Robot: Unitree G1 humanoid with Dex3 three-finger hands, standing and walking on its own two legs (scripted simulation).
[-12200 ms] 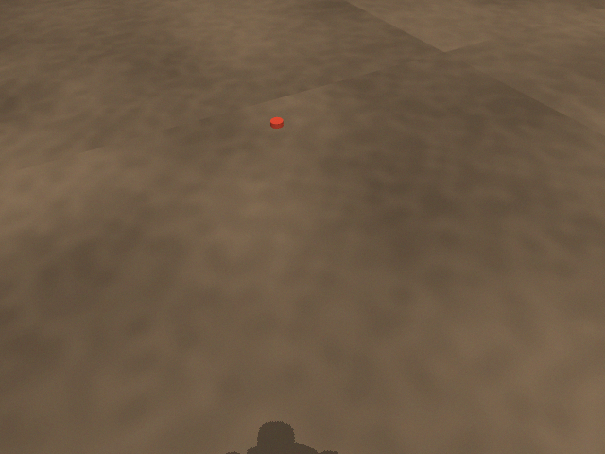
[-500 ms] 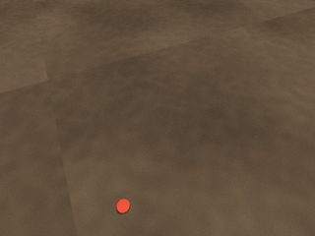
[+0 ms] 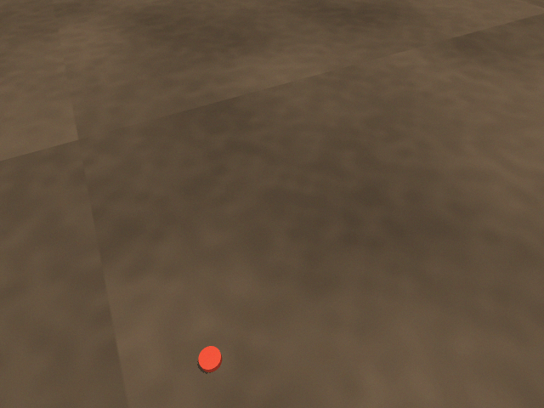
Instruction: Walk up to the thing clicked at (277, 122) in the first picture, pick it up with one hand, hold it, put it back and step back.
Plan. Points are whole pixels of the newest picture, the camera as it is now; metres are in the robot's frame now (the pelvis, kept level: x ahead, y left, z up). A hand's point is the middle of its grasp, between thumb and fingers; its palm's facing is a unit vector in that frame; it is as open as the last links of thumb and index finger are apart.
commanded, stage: stand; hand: left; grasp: from above
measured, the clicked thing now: (210, 358) +0.44 +0.26 -0.77
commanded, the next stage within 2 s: rise first in 1.14 s
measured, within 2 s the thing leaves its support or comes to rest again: neither
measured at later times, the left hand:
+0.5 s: hand out of the picture +0.06 +0.26 -0.16, palm faces -0.02 -0.94 -0.34, open 7.4 cm
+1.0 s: hand out of the picture +0.05 +0.26 -0.16, palm faces -0.03 -0.94 -0.34, open 7.4 cm
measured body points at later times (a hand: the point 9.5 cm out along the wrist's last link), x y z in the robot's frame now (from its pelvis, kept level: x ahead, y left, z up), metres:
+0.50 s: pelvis +0.00 +0.00 +0.00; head +0.01 +0.01 +0.45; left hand +0.06 +0.31 -0.13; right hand +0.07 -0.30 -0.13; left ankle +0.00 +0.15 -0.75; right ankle -0.02 -0.13 -0.75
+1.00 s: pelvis -0.01 +0.00 +0.00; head +0.00 +0.01 +0.45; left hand +0.06 +0.31 -0.13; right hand +0.06 -0.30 -0.13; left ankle +0.00 +0.15 -0.75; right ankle -0.02 -0.13 -0.75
